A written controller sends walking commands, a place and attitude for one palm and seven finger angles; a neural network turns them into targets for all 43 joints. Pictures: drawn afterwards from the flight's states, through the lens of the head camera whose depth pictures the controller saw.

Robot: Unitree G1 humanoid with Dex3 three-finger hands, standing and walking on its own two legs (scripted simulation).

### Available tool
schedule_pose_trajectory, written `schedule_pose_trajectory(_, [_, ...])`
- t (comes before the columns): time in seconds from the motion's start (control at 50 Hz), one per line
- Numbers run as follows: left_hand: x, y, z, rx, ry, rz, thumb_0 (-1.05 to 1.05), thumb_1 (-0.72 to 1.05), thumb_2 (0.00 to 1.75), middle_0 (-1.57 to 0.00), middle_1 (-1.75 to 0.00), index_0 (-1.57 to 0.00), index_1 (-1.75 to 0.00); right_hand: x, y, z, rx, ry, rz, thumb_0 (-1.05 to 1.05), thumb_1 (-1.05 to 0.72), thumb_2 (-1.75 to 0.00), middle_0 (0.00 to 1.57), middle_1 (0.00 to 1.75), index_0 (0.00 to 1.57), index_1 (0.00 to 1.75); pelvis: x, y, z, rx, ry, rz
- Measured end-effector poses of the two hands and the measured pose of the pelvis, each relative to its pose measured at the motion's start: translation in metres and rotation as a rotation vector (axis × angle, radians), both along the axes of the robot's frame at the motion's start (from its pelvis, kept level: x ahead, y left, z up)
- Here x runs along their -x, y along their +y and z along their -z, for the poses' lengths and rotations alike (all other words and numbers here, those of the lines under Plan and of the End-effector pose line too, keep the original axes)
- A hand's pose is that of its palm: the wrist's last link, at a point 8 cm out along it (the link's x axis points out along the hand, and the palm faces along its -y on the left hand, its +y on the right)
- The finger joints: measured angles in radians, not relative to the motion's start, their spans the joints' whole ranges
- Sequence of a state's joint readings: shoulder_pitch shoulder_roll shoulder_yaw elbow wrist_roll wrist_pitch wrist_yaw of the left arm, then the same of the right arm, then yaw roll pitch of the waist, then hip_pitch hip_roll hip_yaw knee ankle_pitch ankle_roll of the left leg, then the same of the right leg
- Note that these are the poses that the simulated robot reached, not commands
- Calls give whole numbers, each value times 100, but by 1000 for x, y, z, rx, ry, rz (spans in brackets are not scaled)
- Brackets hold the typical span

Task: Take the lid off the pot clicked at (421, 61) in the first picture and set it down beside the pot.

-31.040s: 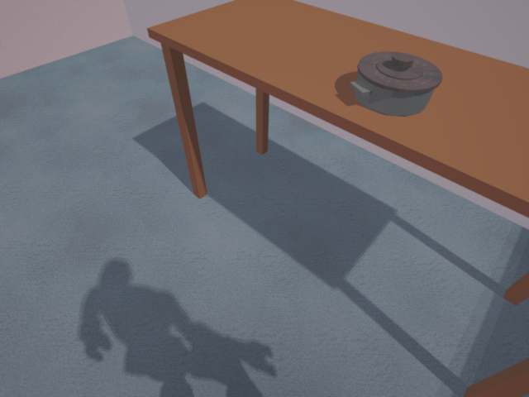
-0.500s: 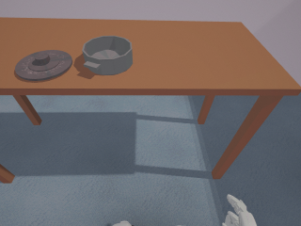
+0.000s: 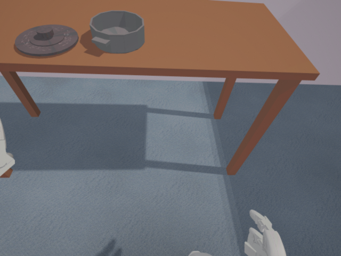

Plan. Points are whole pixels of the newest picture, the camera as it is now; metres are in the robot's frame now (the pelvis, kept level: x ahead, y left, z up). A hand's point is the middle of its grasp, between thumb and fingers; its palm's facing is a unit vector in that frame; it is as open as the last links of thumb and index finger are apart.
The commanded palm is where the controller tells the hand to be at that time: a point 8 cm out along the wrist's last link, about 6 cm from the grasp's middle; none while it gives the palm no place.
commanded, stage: stop stepping back and stand still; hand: left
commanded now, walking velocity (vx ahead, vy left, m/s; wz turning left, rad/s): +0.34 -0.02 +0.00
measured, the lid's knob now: (45, 32) +0.74 +0.44 +0.11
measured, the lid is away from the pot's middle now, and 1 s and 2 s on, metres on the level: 0.24 0.24 0.24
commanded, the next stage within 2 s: let the arm hang, fingers relaxed in 1.56 s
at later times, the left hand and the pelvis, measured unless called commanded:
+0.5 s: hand out of the picture +0.09 +0.18 +0.27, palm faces +0.48 -0.73 -0.49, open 7.5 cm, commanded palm +0.04 +0.26 +0.29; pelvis -0.08 -0.03 -0.01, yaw +2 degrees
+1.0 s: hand out of the picture -0.07 +0.20 -0.17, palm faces +0.14 -0.97 -0.20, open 6.7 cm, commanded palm none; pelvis -0.08 +0.00 +0.00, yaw +5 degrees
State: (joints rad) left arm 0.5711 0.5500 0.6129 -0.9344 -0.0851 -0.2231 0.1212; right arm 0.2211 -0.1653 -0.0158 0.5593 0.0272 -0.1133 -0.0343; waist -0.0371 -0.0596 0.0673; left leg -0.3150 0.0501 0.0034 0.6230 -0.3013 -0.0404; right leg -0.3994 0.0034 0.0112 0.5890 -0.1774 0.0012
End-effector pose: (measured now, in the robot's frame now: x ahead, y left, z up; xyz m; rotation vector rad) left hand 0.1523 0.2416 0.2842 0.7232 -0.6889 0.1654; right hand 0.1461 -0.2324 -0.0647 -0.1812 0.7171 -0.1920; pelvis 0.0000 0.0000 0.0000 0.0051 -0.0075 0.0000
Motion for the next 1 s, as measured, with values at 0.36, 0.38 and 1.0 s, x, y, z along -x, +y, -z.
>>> schedule_pose_trajectory(0.36, [39,35,6,268,-102,-131,1,89,90,-20,-30,-20,-30,81,-6,15,-62,-44,55,1,-91,-90,20,30,20,30,62,0,5,22,-78,-11])
schedule_pose_trajectory(0.38, [46,27,12,256,-63,-125,1,89,90,-20,-30,-20,-30,88,-7,16,-69,-20,49,1,-91,-90,20,30,20,30,64,-5,3,18,-68,-16])
schedule_pose_trajectory(1.0, [235,2,427,793,1825,-643,-6,103,90,-21,-30,-20,-30,166,-5,55,27,551,-51,1,-91,-90,20,30,20,30,77,-1,-1,13,1,-82])
